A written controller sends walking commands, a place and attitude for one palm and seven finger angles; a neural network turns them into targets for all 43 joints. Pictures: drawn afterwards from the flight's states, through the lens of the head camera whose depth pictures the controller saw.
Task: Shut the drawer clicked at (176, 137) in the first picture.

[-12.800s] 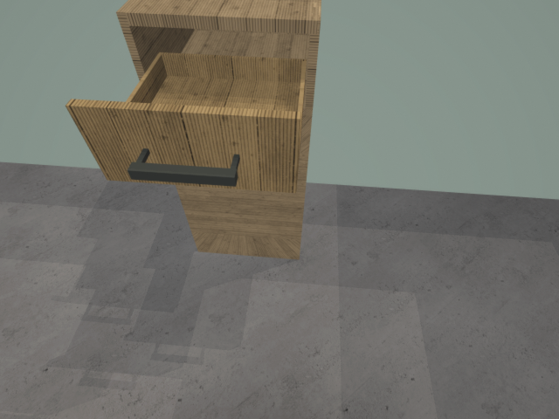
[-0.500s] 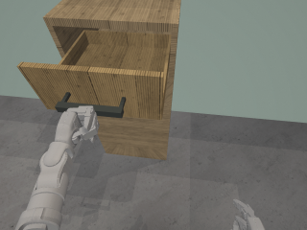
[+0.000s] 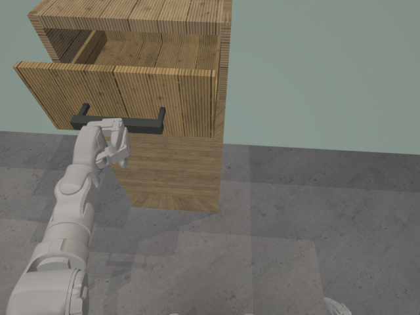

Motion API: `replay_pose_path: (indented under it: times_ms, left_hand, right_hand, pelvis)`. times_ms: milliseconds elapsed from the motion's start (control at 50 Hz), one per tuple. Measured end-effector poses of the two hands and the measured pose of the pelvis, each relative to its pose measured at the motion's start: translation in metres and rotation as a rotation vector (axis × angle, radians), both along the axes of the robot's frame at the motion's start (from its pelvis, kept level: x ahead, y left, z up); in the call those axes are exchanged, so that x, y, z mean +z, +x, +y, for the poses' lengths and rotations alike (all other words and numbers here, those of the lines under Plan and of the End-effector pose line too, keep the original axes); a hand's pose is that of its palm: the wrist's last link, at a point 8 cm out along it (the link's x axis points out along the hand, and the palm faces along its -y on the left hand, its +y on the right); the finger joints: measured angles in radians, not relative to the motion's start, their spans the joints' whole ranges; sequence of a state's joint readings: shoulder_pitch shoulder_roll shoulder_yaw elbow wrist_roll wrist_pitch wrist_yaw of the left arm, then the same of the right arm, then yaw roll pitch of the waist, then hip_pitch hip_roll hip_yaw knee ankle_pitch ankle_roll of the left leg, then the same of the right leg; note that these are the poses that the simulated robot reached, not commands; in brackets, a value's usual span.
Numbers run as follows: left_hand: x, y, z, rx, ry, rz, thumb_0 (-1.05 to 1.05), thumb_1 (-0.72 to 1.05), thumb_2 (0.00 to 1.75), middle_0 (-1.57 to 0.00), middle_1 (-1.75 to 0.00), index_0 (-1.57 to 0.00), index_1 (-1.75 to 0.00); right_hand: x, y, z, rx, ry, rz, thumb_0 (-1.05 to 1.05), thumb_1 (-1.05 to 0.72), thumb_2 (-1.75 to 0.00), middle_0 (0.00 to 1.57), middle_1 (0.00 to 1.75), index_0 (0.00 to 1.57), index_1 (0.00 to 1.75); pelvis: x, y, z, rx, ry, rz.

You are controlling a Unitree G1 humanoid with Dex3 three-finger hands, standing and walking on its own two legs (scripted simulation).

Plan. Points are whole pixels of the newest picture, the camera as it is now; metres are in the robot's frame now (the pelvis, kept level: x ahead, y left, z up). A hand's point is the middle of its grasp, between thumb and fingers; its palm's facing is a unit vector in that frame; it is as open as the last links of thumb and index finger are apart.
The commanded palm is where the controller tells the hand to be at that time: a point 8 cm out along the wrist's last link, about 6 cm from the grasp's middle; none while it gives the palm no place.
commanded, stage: push the drawer shut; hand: left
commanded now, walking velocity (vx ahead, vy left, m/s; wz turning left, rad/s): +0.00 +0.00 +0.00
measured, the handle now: (120, 117) +0.49 +0.19 +0.09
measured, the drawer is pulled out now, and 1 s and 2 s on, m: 0.14 0.02 0.00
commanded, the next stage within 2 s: pull the fist back off the drawer in 1.50 s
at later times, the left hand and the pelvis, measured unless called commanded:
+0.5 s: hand (131, 129) +0.45 +0.16 +0.08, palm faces -0.07 -1.00 -0.02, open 2.9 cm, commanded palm +0.45 +0.21 +0.09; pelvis +0.00 +0.01 -0.01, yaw +0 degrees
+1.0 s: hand (143, 105) +0.52 +0.15 +0.09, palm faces -0.05 -1.00 -0.02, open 3.0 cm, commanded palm +0.52 +0.20 +0.09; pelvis +0.00 +0.00 -0.02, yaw -1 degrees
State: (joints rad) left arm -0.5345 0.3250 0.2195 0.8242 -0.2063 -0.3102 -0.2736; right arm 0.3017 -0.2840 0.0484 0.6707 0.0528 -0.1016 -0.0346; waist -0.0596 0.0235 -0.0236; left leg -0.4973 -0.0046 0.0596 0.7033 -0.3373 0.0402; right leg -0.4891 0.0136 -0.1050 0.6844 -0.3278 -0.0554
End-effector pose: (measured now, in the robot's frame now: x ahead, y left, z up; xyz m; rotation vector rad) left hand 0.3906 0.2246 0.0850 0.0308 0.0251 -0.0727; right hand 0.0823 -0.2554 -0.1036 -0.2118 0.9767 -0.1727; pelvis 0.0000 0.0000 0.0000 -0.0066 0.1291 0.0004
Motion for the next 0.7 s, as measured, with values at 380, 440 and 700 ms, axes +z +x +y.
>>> replay_pose_path:
  times_ms: [380, 440, 700]
  left_hand:
    - [0.000, 0.035, -0.004, 0.009, -0.008, 0.001, -0.05, 0.78, 0.93, -1.40, -1.60, -1.40, -1.60]
    - [0.001, 0.040, -0.005, 0.006, -0.009, 0.002, -0.04, 0.78, 0.93, -1.40, -1.60, -1.40, -1.60]
    - [0.002, 0.070, -0.012, 0.021, -0.009, 0.009, -0.04, 0.81, 0.96, -1.40, -1.60, -1.40, -1.60]
  right_hand:
    - [-0.008, -0.027, 0.002, -0.029, -0.002, 0.106, 0.01, -0.91, -0.90, 0.20, 0.30, 0.20, 0.30]
    - [-0.009, -0.032, 0.003, -0.035, -0.003, 0.117, 0.01, -0.91, -0.90, 0.20, 0.30, 0.20, 0.30]
    - [-0.016, -0.069, -0.001, -0.059, -0.012, 0.221, 0.00, -0.91, -0.90, 0.20, 0.30, 0.20, 0.30]
  pelvis:
    - [-0.004, 0.002, 0.004, -0.002, -0.005, 0.040]
    - [-0.005, 0.001, 0.005, -0.003, -0.007, 0.046]
    - [-0.011, -0.004, 0.005, -0.001, -0.011, 0.099]
